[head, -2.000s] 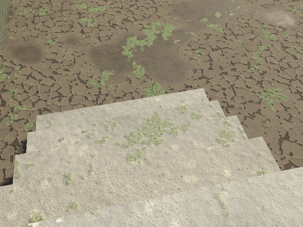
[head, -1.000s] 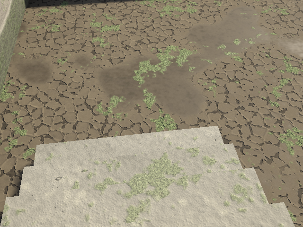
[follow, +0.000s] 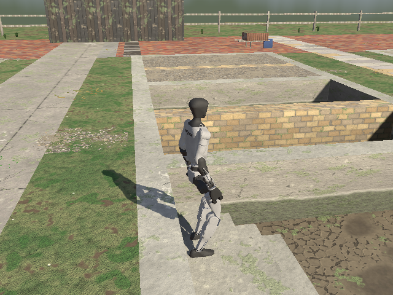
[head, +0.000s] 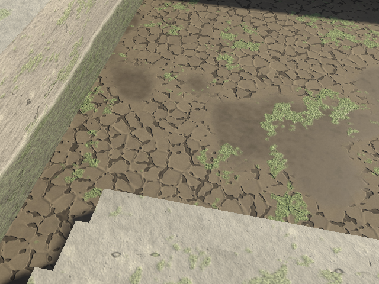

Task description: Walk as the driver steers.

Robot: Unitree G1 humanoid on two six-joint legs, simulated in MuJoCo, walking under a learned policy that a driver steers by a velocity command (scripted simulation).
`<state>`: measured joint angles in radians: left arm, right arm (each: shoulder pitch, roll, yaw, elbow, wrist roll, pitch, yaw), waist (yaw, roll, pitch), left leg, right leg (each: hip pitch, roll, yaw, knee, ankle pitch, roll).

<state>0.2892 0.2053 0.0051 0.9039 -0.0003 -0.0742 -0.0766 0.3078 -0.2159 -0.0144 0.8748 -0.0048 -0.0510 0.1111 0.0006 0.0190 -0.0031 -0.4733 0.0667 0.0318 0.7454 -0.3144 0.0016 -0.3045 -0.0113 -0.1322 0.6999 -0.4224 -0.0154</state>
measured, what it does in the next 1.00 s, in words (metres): stands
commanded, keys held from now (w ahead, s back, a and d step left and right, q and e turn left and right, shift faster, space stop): no key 1.00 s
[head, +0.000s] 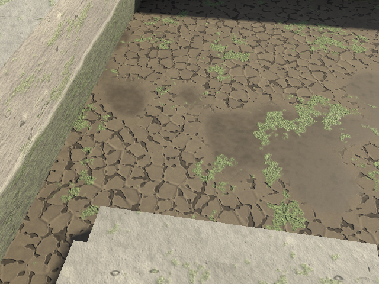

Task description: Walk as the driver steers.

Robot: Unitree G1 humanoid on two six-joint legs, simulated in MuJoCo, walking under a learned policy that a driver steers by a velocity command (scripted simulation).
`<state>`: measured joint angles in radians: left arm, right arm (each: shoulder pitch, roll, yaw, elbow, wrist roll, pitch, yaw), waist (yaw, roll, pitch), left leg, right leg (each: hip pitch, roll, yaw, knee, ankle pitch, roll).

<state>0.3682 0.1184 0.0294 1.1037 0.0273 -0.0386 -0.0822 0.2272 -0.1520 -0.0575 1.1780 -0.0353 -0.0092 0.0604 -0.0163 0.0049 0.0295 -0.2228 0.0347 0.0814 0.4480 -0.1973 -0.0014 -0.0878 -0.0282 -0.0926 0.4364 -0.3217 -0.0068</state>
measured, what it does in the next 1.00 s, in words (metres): goes down: right foot 0.17 m lower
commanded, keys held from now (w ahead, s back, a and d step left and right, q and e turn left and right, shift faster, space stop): w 0.64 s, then w+e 0.36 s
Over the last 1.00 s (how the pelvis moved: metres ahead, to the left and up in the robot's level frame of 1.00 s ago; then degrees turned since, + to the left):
0.02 0.00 0.03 -1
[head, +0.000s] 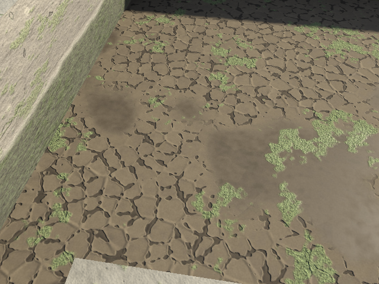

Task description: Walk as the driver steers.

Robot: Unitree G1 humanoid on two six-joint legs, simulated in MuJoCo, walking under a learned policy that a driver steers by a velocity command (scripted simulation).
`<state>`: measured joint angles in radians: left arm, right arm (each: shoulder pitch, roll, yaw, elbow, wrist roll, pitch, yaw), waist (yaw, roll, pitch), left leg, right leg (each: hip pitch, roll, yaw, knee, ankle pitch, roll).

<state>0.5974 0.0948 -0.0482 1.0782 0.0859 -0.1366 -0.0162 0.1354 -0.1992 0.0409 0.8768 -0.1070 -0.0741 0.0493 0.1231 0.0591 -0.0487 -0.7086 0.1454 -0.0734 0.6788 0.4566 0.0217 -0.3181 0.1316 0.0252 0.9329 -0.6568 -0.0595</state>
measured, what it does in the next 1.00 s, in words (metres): goes down, turning right: left foot 0.17 m lower, then right foot 0.17 m lower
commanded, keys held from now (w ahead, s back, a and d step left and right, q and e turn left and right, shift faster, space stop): w+e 0.48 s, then e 0.02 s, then no key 0.32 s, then q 0.18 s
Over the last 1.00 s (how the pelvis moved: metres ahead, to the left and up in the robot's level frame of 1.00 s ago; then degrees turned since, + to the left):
0.41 0.02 -0.23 -8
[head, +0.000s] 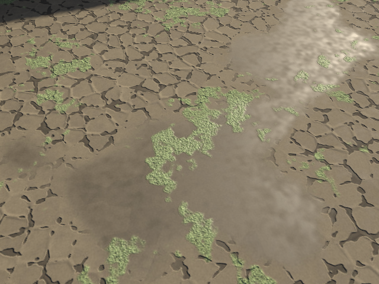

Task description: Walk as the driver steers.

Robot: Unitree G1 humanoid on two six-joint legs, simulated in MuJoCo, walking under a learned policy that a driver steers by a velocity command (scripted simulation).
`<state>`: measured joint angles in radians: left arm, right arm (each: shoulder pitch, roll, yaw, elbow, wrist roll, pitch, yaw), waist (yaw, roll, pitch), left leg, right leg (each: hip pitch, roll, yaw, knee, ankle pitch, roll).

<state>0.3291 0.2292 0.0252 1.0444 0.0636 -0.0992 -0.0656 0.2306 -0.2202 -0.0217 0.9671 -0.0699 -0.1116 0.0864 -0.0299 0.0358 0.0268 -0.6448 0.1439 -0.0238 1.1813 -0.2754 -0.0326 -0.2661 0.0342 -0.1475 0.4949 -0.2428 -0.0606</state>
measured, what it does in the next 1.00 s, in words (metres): goes down, turning left: left foot, then right foot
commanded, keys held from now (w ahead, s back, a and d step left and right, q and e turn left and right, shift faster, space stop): q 0.52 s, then no key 0.12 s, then w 0.36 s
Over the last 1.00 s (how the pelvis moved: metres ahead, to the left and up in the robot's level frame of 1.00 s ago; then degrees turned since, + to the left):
0.48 -0.07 -0.28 -21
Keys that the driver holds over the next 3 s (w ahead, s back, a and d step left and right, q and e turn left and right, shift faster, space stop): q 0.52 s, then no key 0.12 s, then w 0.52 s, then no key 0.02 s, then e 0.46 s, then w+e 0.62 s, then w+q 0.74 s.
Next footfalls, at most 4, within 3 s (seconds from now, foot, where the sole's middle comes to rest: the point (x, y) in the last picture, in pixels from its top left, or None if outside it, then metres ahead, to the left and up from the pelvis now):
0.12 left None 0.05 0.12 -0.77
0.66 right None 0.15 -0.10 -0.77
1.00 left None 0.14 0.22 -0.79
1.42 right None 0.52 0.22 -0.94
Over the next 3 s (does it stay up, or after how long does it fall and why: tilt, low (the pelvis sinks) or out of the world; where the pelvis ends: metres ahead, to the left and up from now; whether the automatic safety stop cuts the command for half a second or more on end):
stays up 0.95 0.23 -0.19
